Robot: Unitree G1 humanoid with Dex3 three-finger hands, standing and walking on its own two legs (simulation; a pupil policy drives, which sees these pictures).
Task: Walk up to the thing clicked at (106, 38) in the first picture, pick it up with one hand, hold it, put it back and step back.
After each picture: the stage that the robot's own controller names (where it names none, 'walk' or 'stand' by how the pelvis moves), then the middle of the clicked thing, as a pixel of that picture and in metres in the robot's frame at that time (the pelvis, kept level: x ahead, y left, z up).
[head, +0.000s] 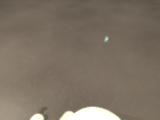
stand; (106, 39) +1.92 -0.44 -0.72
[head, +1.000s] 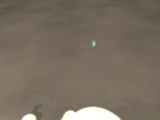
walk; (93, 43) +1.82 -0.01 -0.69
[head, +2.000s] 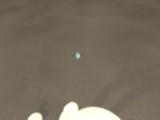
walk; (77, 55) +1.21 +0.28 -0.71
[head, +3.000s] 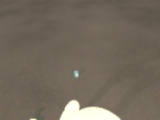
walk; (76, 74) +0.77 +0.24 -0.72
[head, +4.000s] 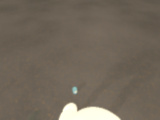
walk; (74, 90) +0.47 +0.18 -0.71
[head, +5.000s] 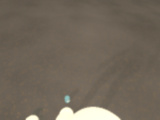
stand; (67, 99) +0.32 +0.17 -0.71
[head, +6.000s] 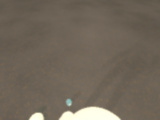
stand; (68, 102) +0.30 +0.18 -0.72
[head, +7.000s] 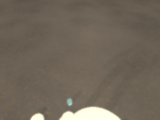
stand; (69, 102) +0.31 +0.18 -0.73
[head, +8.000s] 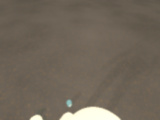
stand; (69, 103) +0.29 +0.18 -0.73
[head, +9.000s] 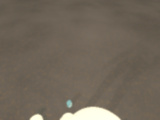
stand; (69, 103) +0.28 +0.18 -0.73
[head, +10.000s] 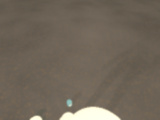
stand; (69, 103) +0.29 +0.18 -0.73
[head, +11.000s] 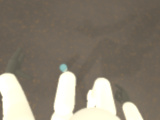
go down; (63, 68) +0.36 +0.21 -0.39
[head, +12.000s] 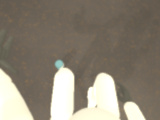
go down; (59, 65) +0.37 +0.23 -0.31
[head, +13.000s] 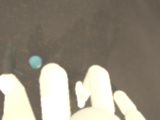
close in; (35, 62) +0.35 +0.27 -0.22
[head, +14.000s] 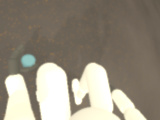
close; (28, 62) +0.35 +0.27 -0.22
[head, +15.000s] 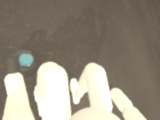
lift; (26, 61) +0.35 +0.27 -0.22
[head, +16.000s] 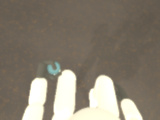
lift; (54, 70) +0.30 +0.23 -0.06
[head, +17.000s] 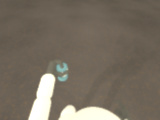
hold; (62, 72) +0.33 +0.17 +0.04
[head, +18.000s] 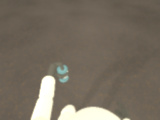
hold; (63, 73) +0.33 +0.18 +0.00
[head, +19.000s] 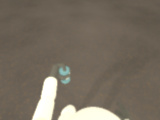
hold; (65, 74) +0.32 +0.16 +0.00
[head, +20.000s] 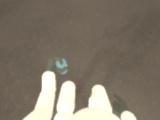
crouch; (62, 66) +0.37 +0.18 -0.07
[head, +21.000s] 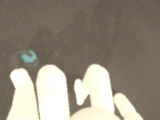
lower; (30, 59) +0.36 +0.27 -0.22
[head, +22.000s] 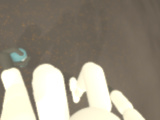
lower; (20, 58) +0.37 +0.29 -0.22
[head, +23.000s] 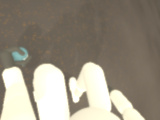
lower; (21, 57) +0.37 +0.29 -0.22
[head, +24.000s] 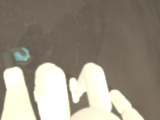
lower; (22, 57) +0.37 +0.29 -0.22
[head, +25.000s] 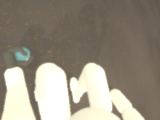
loosen; (23, 57) +0.36 +0.29 -0.22
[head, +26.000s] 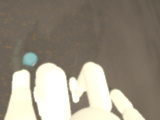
withdraw; (29, 61) +0.36 +0.25 -0.22
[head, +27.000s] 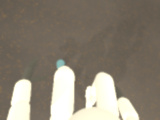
walk; (60, 64) +0.37 +0.22 -0.30
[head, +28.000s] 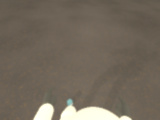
stand; (69, 102) +0.29 +0.15 -0.65
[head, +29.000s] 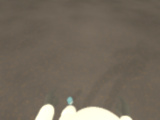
stand; (70, 100) +0.31 +0.17 -0.67
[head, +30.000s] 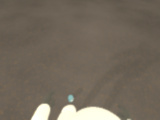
stand; (70, 98) +0.32 +0.16 -0.68
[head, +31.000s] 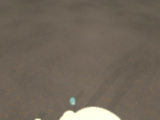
walk; (72, 101) +0.33 +0.16 -0.72
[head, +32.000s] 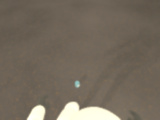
walk; (77, 84) +0.45 +0.13 -0.71
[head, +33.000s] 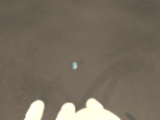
walk; (74, 65) +0.75 +0.15 -0.71
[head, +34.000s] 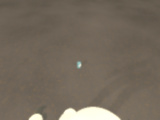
stand; (79, 64) +0.95 +0.17 -0.71
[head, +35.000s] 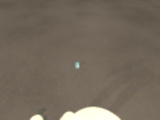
stand; (77, 65) +0.95 +0.18 -0.72
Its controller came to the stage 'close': yes
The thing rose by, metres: 0.70
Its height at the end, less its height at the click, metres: +0.00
